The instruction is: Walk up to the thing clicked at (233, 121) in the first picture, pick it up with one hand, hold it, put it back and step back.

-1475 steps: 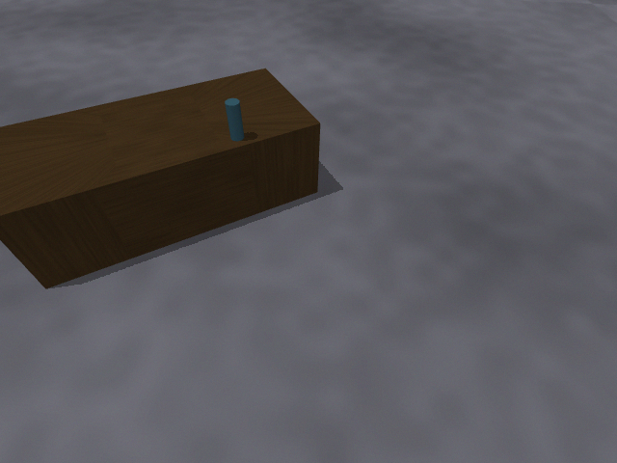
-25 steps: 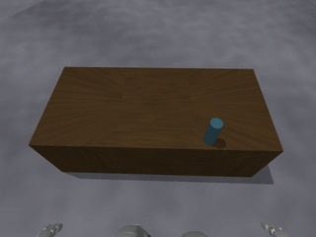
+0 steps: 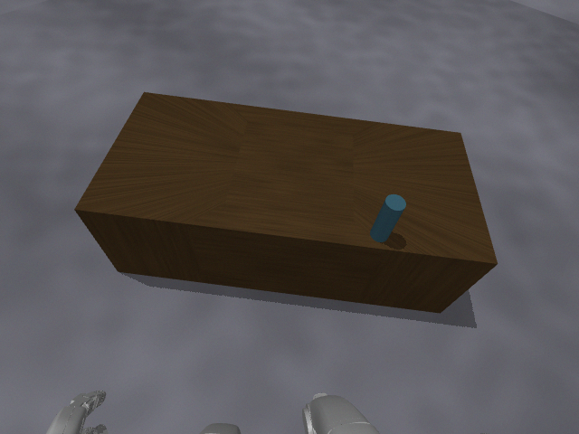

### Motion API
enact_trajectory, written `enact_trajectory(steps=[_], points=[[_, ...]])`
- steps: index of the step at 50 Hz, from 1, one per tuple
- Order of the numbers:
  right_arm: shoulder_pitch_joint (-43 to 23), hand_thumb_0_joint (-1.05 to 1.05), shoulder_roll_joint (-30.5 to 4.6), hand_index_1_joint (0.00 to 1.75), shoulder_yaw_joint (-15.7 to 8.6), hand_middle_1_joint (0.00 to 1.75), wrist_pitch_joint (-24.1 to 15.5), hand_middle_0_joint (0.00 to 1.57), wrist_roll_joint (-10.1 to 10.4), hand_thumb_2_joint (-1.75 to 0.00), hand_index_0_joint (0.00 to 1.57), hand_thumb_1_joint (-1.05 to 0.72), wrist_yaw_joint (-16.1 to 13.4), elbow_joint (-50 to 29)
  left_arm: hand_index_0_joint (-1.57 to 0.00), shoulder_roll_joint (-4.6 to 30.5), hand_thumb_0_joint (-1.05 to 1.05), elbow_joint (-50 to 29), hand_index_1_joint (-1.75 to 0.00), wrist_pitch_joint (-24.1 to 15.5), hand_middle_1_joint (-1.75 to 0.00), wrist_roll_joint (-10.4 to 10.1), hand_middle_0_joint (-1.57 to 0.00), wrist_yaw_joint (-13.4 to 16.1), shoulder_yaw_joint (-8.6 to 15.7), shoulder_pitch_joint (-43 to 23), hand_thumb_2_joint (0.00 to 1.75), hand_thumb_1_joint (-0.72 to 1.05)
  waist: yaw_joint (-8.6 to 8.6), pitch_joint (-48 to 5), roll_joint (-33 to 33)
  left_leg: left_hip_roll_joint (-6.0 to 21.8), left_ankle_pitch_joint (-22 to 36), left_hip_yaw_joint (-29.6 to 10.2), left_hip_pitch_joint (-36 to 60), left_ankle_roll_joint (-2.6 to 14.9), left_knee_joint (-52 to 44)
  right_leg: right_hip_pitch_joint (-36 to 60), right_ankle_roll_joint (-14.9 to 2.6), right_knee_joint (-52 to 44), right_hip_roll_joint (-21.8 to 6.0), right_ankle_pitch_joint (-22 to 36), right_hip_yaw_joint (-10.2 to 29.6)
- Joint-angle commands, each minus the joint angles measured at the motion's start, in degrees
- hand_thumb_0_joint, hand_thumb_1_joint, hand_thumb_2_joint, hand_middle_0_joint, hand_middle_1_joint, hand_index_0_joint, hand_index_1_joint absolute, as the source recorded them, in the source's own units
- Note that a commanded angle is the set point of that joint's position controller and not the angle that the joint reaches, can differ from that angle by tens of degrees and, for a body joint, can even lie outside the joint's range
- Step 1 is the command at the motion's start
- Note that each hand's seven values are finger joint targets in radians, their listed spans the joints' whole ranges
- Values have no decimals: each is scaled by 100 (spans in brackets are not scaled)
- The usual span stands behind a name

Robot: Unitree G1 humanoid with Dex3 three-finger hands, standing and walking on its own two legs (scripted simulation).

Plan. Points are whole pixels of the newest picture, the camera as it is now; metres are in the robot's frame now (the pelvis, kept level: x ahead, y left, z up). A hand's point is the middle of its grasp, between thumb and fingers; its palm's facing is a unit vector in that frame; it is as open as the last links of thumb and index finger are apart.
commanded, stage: step back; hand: right
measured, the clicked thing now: (386, 219) +0.66 -0.27 -0.30
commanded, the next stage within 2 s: none
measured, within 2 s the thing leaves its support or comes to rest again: neither
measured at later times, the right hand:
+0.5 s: hand out of the picture -0.07 -0.32 -0.16, palm faces -0.03 +0.91 -0.40, open 7.4 cm
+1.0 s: hand out of the picture -0.22 -0.36 -0.15, palm faces +0.00 +0.92 -0.38, open 7.4 cm
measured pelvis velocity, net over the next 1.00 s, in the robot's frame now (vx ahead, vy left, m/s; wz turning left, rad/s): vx -0.34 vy -0.09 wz -0.05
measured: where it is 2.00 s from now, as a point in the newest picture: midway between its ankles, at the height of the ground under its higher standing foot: outside the picture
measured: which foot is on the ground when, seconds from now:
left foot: down 0.00-0.26, up 0.28-0.54, down 0.56-0.92, up 0.94-1.00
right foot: up 0.00-0.20, down 0.22-0.58, up 0.60-0.86, down 0.88-1.00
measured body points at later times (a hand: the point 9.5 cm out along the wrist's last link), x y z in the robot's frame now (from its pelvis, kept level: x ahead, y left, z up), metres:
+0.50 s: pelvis -0.16 -0.04 -0.01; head -0.10 -0.06 +0.44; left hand -0.05 +0.27 -0.11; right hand -0.07 -0.37 -0.13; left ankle -0.17 +0.09 -0.69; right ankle -0.12 -0.17 -0.73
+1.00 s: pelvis -0.34 -0.09 -0.01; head -0.31 -0.11 +0.44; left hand -0.26 +0.23 -0.12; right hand -0.22 -0.41 -0.13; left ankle -0.24 +0.07 -0.69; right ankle -0.35 -0.20 -0.73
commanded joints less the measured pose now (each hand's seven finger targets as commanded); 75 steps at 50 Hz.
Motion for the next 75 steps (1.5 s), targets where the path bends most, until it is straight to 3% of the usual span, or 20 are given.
enact_trajectory(steps=[1,11,13,15,18,26,28,31,34,42,45,46,48,52,58,63,65,66,69,75], points=[[-585,0,-1496,30,-488,30,-210,20,34,-90,20,-90,-132,-643,-20,1069,0,-351,-30,-178,-30,-24,-20,21,410,321,90,90,254,-724,1009,1111,1540,-906,133,1047,-1263,15,107,923,-19,242,334],[-469,0,-1665,30,-520,30,81,20,176,-90,20,-90,-94,-793,-20,947,0,157,-30,-395,-30,62,-20,67,274,1116,90,90,213,-1563,1276,889,1511,-512,271,807,191,2018,26,-4351,-601,1658,-712],[-715,0,-1173,30,-412,30,56,20,281,-90,20,-90,-126,-1019,-20,1940,0,-46,-30,-380,-30,127,-20,41,519,733,90,90,319,-1026,-1193,-638,-1258,-78,-1643,104,1598,1675,-844,-4470,-2147,1453,1712],[-489,0,-1565,30,-579,30,72,20,278,-90,20,-90,-186,-804,-20,2093,0,-426,-30,-385,-30,134,-20,113,507,-146,90,90,183,-422,-1585,-247,-1843,-672,-798,-1,3341,-286,-1570,-4857,-3104,1407,2517],[-184,0,-1241,30,-401,30,23,20,304,-90,20,-90,-146,-551,-20,1318,0,-442,-30,-415,-30,117,-20,148,343,-364,90,90,-67,-566,-638,-789,-1165,-511,-1304,45,3384,994,-927,-3802,-1838,3388,383],[291,0,-1082,30,-386,30,-129,20,136,-90,20,-90,-145,-447,-20,1266,0,-612,-30,-267,-30,26,-20,231,273,27,90,90,93,-1346,-763,-241,-200,277,-345,41,-737,2462,-838,-2513,-1885,4236,352],[330,0,-1399,30,-535,30,-132,20,50,-90,20,-90,-147,-389,-20,996,0,-691,-30,-175,-30,-19,-20,182,164,110,90,90,191,-1502,-12,325,1507,-615,775,275,-1310,1286,-412,-1976,-1415,2758,133],[-291,0,-2338,30,-690,30,-124,20,49,-90,20,-90,-137,-640,-20,1226,0,-577,-30,-158,-30,-14,-20,279,231,-109,90,90,-27,-1070,1512,2455,1907,-2937,-683,1886,-1541,671,-8,636,-463,-1020,304],[-768,0,-1557,30,-458,30,-119,20,21,-90,20,-90,-160,-742,-20,1139,0,-333,-30,-172,-30,-93,-20,168,261,317,90,90,378,-994,1017,1339,2515,-981,-105,1318,-1014,299,-40,958,-242,-212,315],[-263,0,-1614,30,-466,30,147,20,83,-90,20,-90,-48,-615,-20,959,0,-72,-30,-410,-30,-27,-20,162,186,405,90,90,-18,-1394,1502,1061,2083,-752,887,1143,-322,1081,215,-2984,-545,315,-756],[-542,0,-1395,30,-385,30,229,20,208,-90,20,-90,1,-718,-20,1275,0,280,-30,-480,-30,85,-20,188,261,916,90,90,221,-1517,934,503,579,-550,-512,539,456,2237,-92,-4064,-942,1432,-161],[-578,0,-1029,30,-277,30,187,20,222,-90,20,-90,-18,-842,-20,1809,0,210,-30,-480,-30,169,-20,191,418,876,90,90,288,-1235,-630,-409,-969,-301,-1858,185,1306,2253,-455,-4303,-2024,1156,1461],[-718,0,-1463,30,-549,30,254,20,189,-90,20,-90,-139,-816,-20,2277,0,-171,-30,-470,-30,117,-20,239,501,14,90,90,414,-424,-1108,-274,-1882,-1010,-1266,-112,3396,-313,-1718,-5094,-3519,675,2897],[-29,0,-1186,30,-363,30,196,20,200,-90,20,-90,-65,-330,-20,1315,0,-92,-30,-557,-30,100,-20,246,283,-381,90,90,-118,-568,-252,-763,-830,-691,-1362,-97,3513,886,-680,-3866,-1743,2499,53],[-279,0,-1318,30,-415,30,39,20,58,-90,20,-90,33,-329,-20,1569,0,69,-30,-636,-30,180,-20,204,422,409,90,90,506,-953,-914,-97,-1387,-324,-1646,-222,1434,2427,-1033,-4357,-2293,-1204,1130],[772,0,-1374,30,-595,30,-79,20,-4,-90,20,-90,141,376,-20,1396,0,99,-30,-516,-30,161,-20,142,256,115,90,90,-94,-915,-170,-229,-776,176,1311,207,-1333,336,-533,-3394,-1796,-1134,9],[460,0,-2104,30,-685,30,-137,20,-116,-90,20,-90,108,152,-20,888,0,50,-30,-539,-30,-3,-20,145,113,60,90,90,-179,-473,1770,1751,-3797,-3263,933,1009,-2490,-1506,33,-1209,-636,-626,-1196],[193,0,-2240,30,-682,30,-158,20,-10,-90,20,-90,143,103,-20,1463,0,144,-30,-572,-30,83,-20,139,260,-341,90,90,-268,107,1294,2052,-4508,-3601,-534,1434,-2750,-841,28,-962,-1012,-466,-362],[-456,0,-1452,30,-463,30,-276,20,-49,-90,20,-90,109,1,-20,1166,0,410,-30,-663,-30,-19,-20,-25,195,150,90,90,182,-6,907,1014,-2141,-1440,-151,859,-2107,-62,-45,-1404,-944,490,-562],[-344,0,-1694,30,-575,30,-183,20,-19,-90,20,-90,130,51,-20,1116,0,573,-30,-705,-30,19,-20,-86,212,453,90,90,129,-410,1545,1036,-2383,-934,-476,881,-1764,1303,-6,-2650,-814,497,-1019]])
